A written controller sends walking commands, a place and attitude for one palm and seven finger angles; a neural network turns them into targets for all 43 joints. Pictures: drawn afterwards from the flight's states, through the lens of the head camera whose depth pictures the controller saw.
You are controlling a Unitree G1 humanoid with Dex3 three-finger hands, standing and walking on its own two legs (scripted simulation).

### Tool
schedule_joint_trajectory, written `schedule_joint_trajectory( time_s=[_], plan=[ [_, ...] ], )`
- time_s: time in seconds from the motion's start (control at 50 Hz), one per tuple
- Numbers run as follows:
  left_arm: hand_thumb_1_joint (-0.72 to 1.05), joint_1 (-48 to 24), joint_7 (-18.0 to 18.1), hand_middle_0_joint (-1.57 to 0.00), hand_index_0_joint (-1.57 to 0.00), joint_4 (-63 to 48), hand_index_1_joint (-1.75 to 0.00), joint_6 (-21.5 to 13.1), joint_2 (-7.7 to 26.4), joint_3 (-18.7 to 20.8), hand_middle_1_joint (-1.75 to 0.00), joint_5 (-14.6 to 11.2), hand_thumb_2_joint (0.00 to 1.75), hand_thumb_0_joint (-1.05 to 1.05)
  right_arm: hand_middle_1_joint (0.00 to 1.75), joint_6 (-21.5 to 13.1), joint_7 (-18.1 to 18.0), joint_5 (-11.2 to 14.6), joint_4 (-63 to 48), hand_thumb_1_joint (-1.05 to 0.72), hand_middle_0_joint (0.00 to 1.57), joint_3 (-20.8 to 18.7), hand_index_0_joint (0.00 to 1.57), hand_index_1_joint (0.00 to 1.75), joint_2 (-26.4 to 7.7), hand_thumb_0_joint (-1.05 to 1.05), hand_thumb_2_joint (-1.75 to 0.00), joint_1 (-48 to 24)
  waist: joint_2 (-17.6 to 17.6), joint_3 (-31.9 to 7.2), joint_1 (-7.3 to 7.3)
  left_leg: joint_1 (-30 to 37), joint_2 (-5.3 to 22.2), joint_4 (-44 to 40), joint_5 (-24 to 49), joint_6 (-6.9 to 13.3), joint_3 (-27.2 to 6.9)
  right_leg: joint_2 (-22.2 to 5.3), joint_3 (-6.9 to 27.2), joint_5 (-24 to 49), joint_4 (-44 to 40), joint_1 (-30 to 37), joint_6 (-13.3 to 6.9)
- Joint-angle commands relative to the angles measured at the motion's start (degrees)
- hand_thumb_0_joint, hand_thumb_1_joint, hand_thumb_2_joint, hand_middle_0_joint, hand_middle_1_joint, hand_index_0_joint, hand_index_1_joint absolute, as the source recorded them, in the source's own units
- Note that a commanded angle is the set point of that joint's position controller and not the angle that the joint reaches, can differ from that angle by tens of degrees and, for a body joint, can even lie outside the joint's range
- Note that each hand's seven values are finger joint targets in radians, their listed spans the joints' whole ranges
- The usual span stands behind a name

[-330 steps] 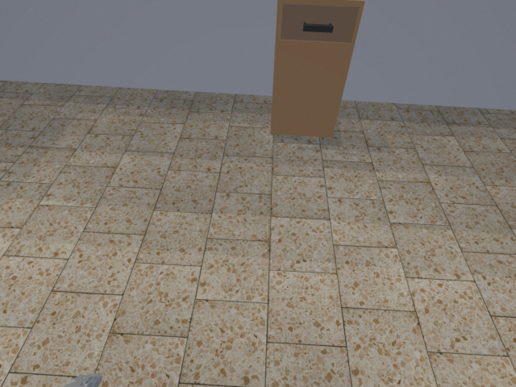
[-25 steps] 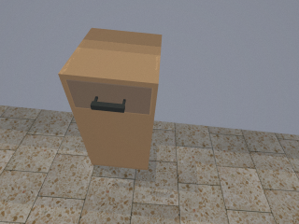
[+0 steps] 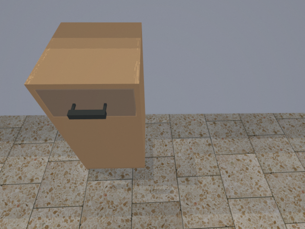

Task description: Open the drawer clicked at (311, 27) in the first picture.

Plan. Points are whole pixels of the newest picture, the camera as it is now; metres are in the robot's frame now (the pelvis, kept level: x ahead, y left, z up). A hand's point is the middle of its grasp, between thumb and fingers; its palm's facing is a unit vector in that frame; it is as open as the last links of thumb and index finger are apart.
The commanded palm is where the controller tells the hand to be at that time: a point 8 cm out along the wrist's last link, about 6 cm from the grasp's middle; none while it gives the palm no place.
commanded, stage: come to a stop and stand still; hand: left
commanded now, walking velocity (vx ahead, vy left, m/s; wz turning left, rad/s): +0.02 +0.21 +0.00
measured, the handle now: (88, 110) +0.53 +0.28 -0.09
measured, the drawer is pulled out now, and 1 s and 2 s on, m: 0.00 0.00 0.00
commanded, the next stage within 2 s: look again from close up in 0.98 s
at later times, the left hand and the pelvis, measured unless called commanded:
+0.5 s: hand out of the picture -0.02 +0.20 -0.17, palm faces +0.10 -0.96 -0.26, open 7.4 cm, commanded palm none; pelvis -0.02 +0.00 +0.00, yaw +1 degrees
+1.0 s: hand out of the picture +0.00 +0.19 -0.17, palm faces +0.04 -0.98 -0.19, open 7.3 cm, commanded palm none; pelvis -0.01 +0.02 +0.01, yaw +0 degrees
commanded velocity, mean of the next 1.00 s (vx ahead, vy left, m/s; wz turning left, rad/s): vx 0.02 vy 0.06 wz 0.00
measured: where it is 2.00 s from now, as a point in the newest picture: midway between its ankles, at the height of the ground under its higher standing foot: outside the picture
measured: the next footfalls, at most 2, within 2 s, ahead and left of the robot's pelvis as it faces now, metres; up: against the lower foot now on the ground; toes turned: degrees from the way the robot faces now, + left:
right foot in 0.02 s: +0.03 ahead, -0.08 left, +0.00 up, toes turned -4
left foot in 0.52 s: -0.01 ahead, +0.15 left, +0.00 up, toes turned +2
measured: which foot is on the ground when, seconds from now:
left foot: down 0.00-0.04, up 0.06-0.50, down 0.52-1.00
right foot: up 0.00-0.00, down 0.02-1.00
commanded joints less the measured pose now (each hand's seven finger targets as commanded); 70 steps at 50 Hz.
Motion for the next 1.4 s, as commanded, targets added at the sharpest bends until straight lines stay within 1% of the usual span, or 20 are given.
schedule_joint_trajectory(
  time_s=[0.0,0.02,0.06,0.1,0.18,0.34,0.42,0.46,0.48,0.5,0.54,0.62,0.7,1.04,1.06,1.08,1.1,1.14,1.22,1.38],
  plan=[
    [0.90,7.8,0.9,-0.20,-0.20,-0.5,-0.30,-3.2,8.6,0.7,-0.30,0.6,0.90,0.00,0.30,-0.4,0.8,1.2,-3.1,-0.90,0.20,-1.2,0.20,0.30,-3.8,0.00,-0.90,4.0,-9.6,-7.9,1.23,-5.5,-0.5,7.8,-5.8,-0.5,-2.2,-13.3,14.0,26.8,-21.2,12.5,-4.0],
    [0.90,7.9,0.7,-0.20,-0.20,-1.4,-0.30,-3.1,11.4,0.8,-0.30,0.4,0.90,0.00,0.30,0.4,1.1,1.2,-4.4,-0.90,0.20,-1.1,0.20,0.30,-3.8,0.00,-0.90,2.5,-11.6,-6.7,2.42,-6.8,-3.2,14.3,-18.8,-1.0,-5.4,-19.8,16.5,34.4,-22.0,8.5,-8.5],
    [0.90,6.2,1.0,-0.20,-0.20,-1.3,-0.30,-3.2,10.7,1.1,-0.30,0.2,0.90,0.00,0.30,1.8,0.7,0.7,-5.0,-0.90,0.20,-1.3,0.20,0.30,-5.4,0.00,-0.90,0.2,-17.0,-4.8,2.41,-9.9,-3.5,24.1,-19.3,-0.7,-10.6,-19.0,18.4,35.5,-22.6,6.2,-11.1],
    [0.90,2.6,1.1,-0.20,-0.20,-2.6,-0.30,-3.1,8.7,0.9,-0.30,0.2,0.90,0.00,0.30,1.8,1.0,0.7,-3.2,-0.90,0.20,-1.5,0.20,0.30,-6.2,0.00,-0.90,2.1,-10.5,-3.7,0.97,-12.0,-3.2,29.9,-12.5,-1.3,-11.1,-15.8,13.0,34.5,-20.9,8.2,-10.4],
    [0.90,5.2,1.3,-0.20,-0.20,-2.7,-0.30,-3.3,8.4,1.4,-0.30,0.2,0.90,0.00,0.30,1.9,1.6,0.5,-4.1,-0.90,0.20,-1.6,0.20,0.30,-7.4,0.00,-0.90,1.0,-10.1,-3.8,2.52,-14.5,-3.7,31.9,-7.6,-2.6,-11.4,-15.6,11.2,30.9,-21.7,11.1,-9.8],
    [0.90,7.6,0.6,-0.20,-0.20,-2.1,-0.30,-3.0,10.0,1.8,-0.30,0.9,0.90,0.00,0.30,0.9,1.8,0.9,-6.4,-0.90,0.20,-0.6,0.20,0.30,-6.5,0.00,-0.90,-2.1,-11.6,-4.7,4.23,-7.6,-4.3,15.0,-10.6,-2.0,-8.2,-14.4,12.0,20.7,-23.3,10.5,-10.8],
    [0.90,5.0,0.5,-0.20,-0.20,-1.1,-0.30,-2.5,10.1,1.6,-0.30,0.5,0.90,0.00,0.30,0.0,1.3,1.0,-4.5,-0.90,0.20,0.1,0.20,0.30,-6.1,0.00,-0.90,2.9,-11.9,-5.4,1.34,4.3,-5.2,-0.5,-2.9,-1.1,-6.0,-11.3,9.6,13.7,-21.3,4.6,-8.0],
    [0.90,4.8,0.3,-0.20,-0.20,-0.7,-0.30,-2.0,6.8,0.6,-0.30,-0.3,0.90,0.00,0.30,-1.1,1.0,0.9,-3.1,-0.90,0.20,0.3,0.20,0.30,-8.4,0.00,-0.90,5.7,-2.7,-5.7,0.18,12.3,-0.8,-9.4,2.5,0.3,-10.0,-5.9,5.9,5.8,-14.9,-2.1,-4.3],
    [0.90,6.1,-0.1,-0.20,-0.20,-1.0,-0.30,-1.7,4.1,0.0,-0.30,-0.4,0.90,0.00,0.30,-1.2,0.9,0.5,-3.8,-0.90,0.20,-0.2,0.20,0.30,-11.7,0.00,-0.90,4.7,7.1,-4.6,0.98,8.9,6.9,-12.1,0.6,3.0,-19.0,-1.7,2.1,0.0,-10.2,-4.2,-2.2],
    [0.90,6.7,-0.1,-0.20,-0.20,-0.9,-0.30,-1.8,2.2,-0.5,-0.30,-0.3,0.90,0.00,0.30,-0.9,0.8,0.4,-4.8,-0.90,0.20,-0.1,0.20,0.30,-13.6,0.00,-0.90,2.8,9.6,-2.9,1.77,1.1,11.0,-15.6,-5.2,5.9,-22.5,-0.4,-0.8,-2.6,-7.6,-1.7,-1.4],
    [0.90,5.9,-0.3,-0.20,-0.20,0.9,-0.30,-1.4,2.0,-1.1,-0.30,0.1,0.90,0.00,0.30,-1.2,0.2,0.4,-4.2,-0.90,0.20,0.6,0.20,0.30,-11.3,0.00,-0.90,-1.3,13.7,0.6,2.52,-3.7,8.0,-19.2,-7.7,6.3,-20.3,-0.6,-0.1,-1.0,-4.3,1.2,-1.0],
    [0.90,9.9,-0.5,-0.20,-0.20,4.9,-0.30,-2.5,3.1,-2.0,-0.30,-0.2,0.90,0.00,0.30,-1.7,-0.4,0.9,-2.6,-0.90,0.20,1.6,0.20,0.30,-8.7,0.00,-0.90,-1.1,8.2,-2.6,3.57,2.5,3.2,-11.0,8.5,4.4,-13.3,-1.5,2.1,9.5,-14.7,6.0,-1.4],
    [0.90,8.5,0.0,-0.20,-0.20,6.4,-0.30,-3.5,4.0,-2.2,-0.30,-0.4,0.90,0.00,0.30,-2.0,-0.4,1.3,-0.3,-0.90,0.20,1.7,0.20,0.30,-7.2,0.00,-0.90,3.3,-4.7,-4.9,1.09,7.0,0.8,-6.8,13.0,1.4,-10.3,-3.9,4.7,22.4,-17.3,7.7,-2.3],
    [0.90,9.1,0.6,-0.20,-0.20,7.3,-0.30,-3.2,2.1,-2.3,-0.30,-0.8,0.90,0.00,0.30,-2.8,-0.9,1.1,3.8,-0.90,0.20,2.7,0.20,0.30,-4.8,0.00,-0.90,7.9,0.5,-1.3,1.81,5.3,0.9,-10.1,12.9,1.4,-10.5,-3.1,2.9,17.7,-19.0,10.2,-2.2],
    [0.90,12.2,3.2,-0.20,-0.20,8.1,-0.30,-5.2,4.0,-2.8,-0.30,0.0,0.90,0.00,0.30,-3.7,0.0,1.7,-0.2,-0.90,0.20,2.4,0.20,0.30,-7.2,0.00,-0.90,3.0,-0.6,-0.9,2.72,1.0,1.4,2.5,20.8,-0.2,-8.3,-6.2,5.8,40.9,-16.0,9.0,-2.5],
    [0.90,11.6,2.3,-0.20,-0.20,7.4,-0.30,-6.2,6.4,-2.5,-0.30,-0.3,0.90,0.00,0.30,-3.1,0.5,1.6,-2.3,-0.90,0.20,2.9,0.20,0.30,-5.6,0.00,-0.90,3.8,-2.4,-2.9,0.74,0.7,-0.6,0.9,14.1,0.2,-7.7,-7.6,3.9,50.1,-13.8,12.0,-3.3],
    [0.90,11.3,2.0,-0.20,-0.20,5.7,-0.30,-6.2,5.1,-2.6,-0.30,-0.5,0.90,0.00,0.30,-3.2,0.4,0.9,-2.2,-0.90,0.20,2.9,0.20,0.30,-4.2,0.00,-0.90,8.7,-3.1,-10.3,-0.33,1.9,-1.6,0.2,7.8,1.1,-8.4,-7.5,4.3,47.7,-10.6,15.1,-3.9],
    [0.90,10.0,1.5,-0.20,-0.20,4.7,-0.30,-5.7,3.5,-2.9,-0.30,-0.9,0.90,0.00,0.30,-3.4,-0.1,0.9,-1.5,-0.90,0.20,2.7,0.20,0.30,-5.1,0.00,-0.90,10.4,-2.0,-14.3,-0.07,4.2,-0.4,0.2,17.4,1.9,-9.7,-5.6,2.5,41.1,-8.4,15.9,-3.7],
    [0.90,9.5,1.2,-0.20,-0.20,4.2,-0.30,-4.2,2.3,-3.3,-0.30,-0.6,0.90,0.00,0.30,-2.8,-0.2,0.8,-1.7,-0.90,0.20,3.0,0.20,0.30,-5.3,0.00,-0.90,8.7,-0.3,-2.3,0.64,0.2,0.5,-1.9,16.3,2.1,-10.9,-3.3,2.4,21.2,-12.1,8.3,-3.5],
    [0.90,10.6,0.6,-0.20,-0.20,2.5,-0.30,-3.4,2.7,-3.3,-0.30,-0.3,0.90,0.00,0.30,-2.2,0.5,0.7,-2.0,-0.90,0.20,2.9,0.20,0.30,-6.2,0.00,-0.90,7.8,1.5,2.8,0.91,-4.5,-0.5,-8.5,-5.0,2.6,-12.7,-2.2,3.6,4.6,-16.2,5.1,-3.2]
  ],
)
